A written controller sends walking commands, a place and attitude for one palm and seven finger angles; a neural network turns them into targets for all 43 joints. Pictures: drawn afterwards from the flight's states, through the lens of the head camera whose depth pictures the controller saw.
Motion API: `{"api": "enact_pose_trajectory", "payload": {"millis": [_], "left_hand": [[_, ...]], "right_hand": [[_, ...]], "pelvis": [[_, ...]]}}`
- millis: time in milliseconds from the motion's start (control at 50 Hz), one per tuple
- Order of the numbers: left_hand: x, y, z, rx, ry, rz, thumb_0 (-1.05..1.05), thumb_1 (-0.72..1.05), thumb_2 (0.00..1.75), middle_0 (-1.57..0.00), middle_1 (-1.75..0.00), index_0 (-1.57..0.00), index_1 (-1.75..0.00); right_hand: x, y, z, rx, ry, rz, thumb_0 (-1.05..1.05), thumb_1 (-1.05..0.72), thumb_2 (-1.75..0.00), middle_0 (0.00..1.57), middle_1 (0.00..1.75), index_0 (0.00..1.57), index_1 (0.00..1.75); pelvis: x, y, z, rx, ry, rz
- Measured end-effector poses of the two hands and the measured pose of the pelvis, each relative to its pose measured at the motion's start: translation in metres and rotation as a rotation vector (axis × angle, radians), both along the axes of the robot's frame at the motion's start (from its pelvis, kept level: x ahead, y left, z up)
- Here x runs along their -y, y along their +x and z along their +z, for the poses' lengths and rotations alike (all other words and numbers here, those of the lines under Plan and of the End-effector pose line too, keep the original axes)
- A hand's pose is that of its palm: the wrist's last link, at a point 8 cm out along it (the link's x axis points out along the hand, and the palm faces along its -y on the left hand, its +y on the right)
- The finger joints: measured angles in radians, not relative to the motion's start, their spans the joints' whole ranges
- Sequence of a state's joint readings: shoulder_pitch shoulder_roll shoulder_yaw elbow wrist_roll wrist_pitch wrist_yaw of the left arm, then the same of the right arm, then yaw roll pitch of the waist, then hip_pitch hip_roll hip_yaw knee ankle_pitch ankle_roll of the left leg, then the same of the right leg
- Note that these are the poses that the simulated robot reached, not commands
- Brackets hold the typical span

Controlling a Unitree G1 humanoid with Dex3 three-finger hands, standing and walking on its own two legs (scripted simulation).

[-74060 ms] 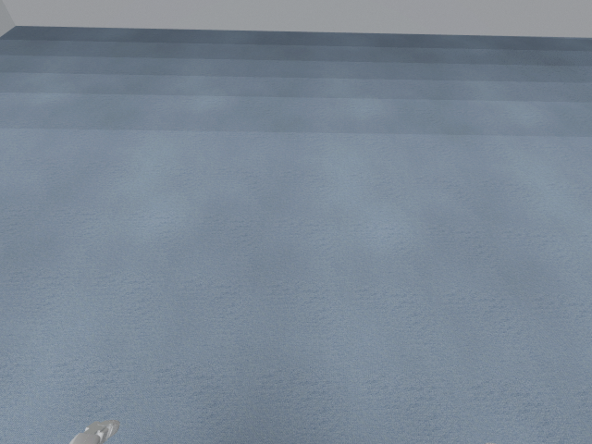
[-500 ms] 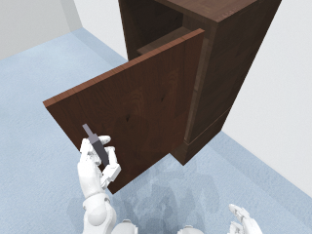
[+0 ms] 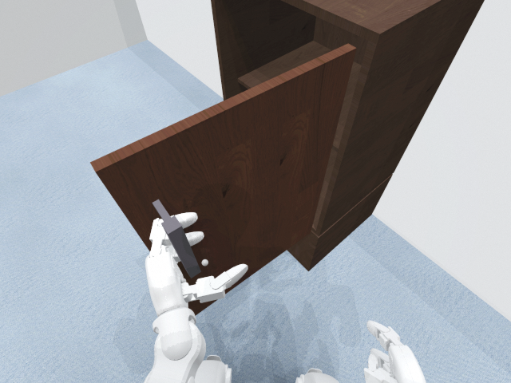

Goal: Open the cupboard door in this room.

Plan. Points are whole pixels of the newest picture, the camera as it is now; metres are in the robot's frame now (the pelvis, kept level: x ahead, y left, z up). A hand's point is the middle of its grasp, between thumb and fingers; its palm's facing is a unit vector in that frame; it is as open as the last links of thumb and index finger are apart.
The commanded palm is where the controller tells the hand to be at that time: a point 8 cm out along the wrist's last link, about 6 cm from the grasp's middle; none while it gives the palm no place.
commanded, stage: open thumb and fingers to let go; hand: left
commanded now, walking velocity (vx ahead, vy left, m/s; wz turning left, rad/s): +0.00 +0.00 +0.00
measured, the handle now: (177, 241) +0.32 +0.14 +0.04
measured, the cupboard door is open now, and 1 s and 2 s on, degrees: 86 89 88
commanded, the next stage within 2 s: slide the hand sideways off the handle in 0.36 s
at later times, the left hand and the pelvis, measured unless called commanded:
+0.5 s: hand (201, 265) +0.28 +0.10 +0.04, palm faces +0.31 -0.95 -0.02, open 14.4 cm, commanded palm +0.24 +0.14 +0.04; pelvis -0.01 +0.02 +0.00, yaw +0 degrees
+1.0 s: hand (189, 301) +0.23 +0.11 +0.04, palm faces -0.10 -1.00 +0.00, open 16.0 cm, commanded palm +0.21 +0.18 +0.04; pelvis -0.01 +0.04 -0.01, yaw -2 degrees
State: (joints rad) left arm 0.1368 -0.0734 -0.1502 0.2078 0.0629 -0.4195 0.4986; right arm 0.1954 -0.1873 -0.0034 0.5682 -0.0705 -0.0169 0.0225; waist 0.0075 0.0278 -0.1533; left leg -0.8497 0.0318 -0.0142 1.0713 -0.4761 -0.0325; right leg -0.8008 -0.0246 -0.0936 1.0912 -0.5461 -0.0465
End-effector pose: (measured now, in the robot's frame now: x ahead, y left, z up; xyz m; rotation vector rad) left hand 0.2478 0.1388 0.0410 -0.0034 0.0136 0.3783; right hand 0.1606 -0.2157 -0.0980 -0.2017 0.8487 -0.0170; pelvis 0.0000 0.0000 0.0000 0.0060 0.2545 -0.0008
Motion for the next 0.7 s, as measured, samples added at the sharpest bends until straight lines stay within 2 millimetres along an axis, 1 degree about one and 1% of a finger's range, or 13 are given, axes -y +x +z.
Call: {"api": "enact_pose_trajectory", "payload": {"millis": [80, 180, 260, 380, 480, 520, 620, 660, 700], "left_hand": [[0.000, 0.001, -0.001, 0.002, 0.003, -0.002, 0.00, -0.30, 0.38, -0.31, -1.19, -0.30, -1.19], [-0.002, 0.002, -0.001, 0.004, 0.004, -0.016, -0.01, -0.43, 0.33, -0.28, -1.06, -0.30, -1.06], [-0.003, 0.002, 0.000, 0.002, 0.004, -0.030, -0.01, -0.47, 0.31, -0.31, -0.94, -0.32, -0.93], [-0.005, 0.000, 0.000, -0.001, 0.004, -0.046, -0.01, -0.49, 0.30, -0.39, -0.78, -0.39, -0.78], [-0.006, -0.001, 0.000, 0.002, 0.010, -0.049, -0.01, -0.50, 0.30, -0.44, -0.69, -0.44, -0.69], [-0.009, -0.003, -0.001, 0.008, 0.033, -0.112, -0.01, -0.50, 0.30, -0.43, -0.64, -0.41, -0.65], [-0.020, -0.010, -0.001, 0.019, 0.123, -0.449, -0.01, -0.50, 0.30, -0.32, -0.48, -0.26, -0.49], [-0.020, -0.012, 0.000, 0.010, 0.089, -0.539, -0.02, -0.50, 0.30, -0.27, -0.43, -0.22, -0.44], [-0.019, -0.013, 0.000, 0.002, 0.024, -0.565, -0.02, -0.50, 0.30, -0.24, -0.39, -0.20, -0.40]], "right_hand": [[-0.003, -0.002, 0.000, -0.003, -0.009, -0.001, 0.01, -0.91, -0.90, 0.20, 0.30, 0.20, 0.30], [-0.007, -0.004, 0.001, -0.006, -0.017, -0.004, 0.01, -0.91, -0.90, 0.20, 0.30, 0.20, 0.30], [-0.012, -0.004, 0.002, -0.003, -0.018, -0.002, 0.01, -0.91, -0.90, 0.20, 0.30, 0.20, 0.30], [-0.019, -0.003, 0.004, 0.008, -0.016, 0.005, 0.01, -0.91, -0.90, 0.20, 0.30, 0.20, 0.30], [-0.026, 0.000, 0.004, 0.019, -0.015, 0.018, 0.01, -0.91, -0.90, 0.20, 0.30, 0.20, 0.30], [-0.027, -0.001, 0.004, 0.023, -0.011, 0.021, 0.01, -0.91, -0.90, 0.20, 0.30, 0.20, 0.30], [-0.027, -0.006, 0.003, 0.035, -0.014, 0.003, 0.01, -0.91, -0.90, 0.20, 0.30, 0.20, 0.30], [-0.026, -0.009, 0.004, 0.046, -0.015, -0.015, 0.01, -0.91, -0.90, 0.20, 0.30, 0.20, 0.30], [-0.026, -0.012, 0.006, 0.058, -0.015, -0.034, 0.01, -0.91, -0.90, 0.20, 0.30, 0.20, 0.30]], "pelvis": [[-0.005, 0.000, -0.001, -0.001, -0.005, -0.001], [-0.010, -0.001, -0.001, -0.002, -0.011, -0.003], [-0.014, -0.001, -0.001, 0.000, -0.015, -0.004], [-0.019, -0.003, -0.002, 0.004, -0.021, -0.003], [-0.022, -0.006, -0.003, 0.005, -0.025, 0.000], [-0.023, -0.008, -0.004, 0.004, -0.025, 0.002], [-0.027, -0.012, -0.007, 0.013, -0.030, 0.008], [-0.030, -0.014, -0.007, 0.021, -0.035, 0.007], [-0.033, -0.015, -0.006, 0.027, -0.037, 0.001]]}}
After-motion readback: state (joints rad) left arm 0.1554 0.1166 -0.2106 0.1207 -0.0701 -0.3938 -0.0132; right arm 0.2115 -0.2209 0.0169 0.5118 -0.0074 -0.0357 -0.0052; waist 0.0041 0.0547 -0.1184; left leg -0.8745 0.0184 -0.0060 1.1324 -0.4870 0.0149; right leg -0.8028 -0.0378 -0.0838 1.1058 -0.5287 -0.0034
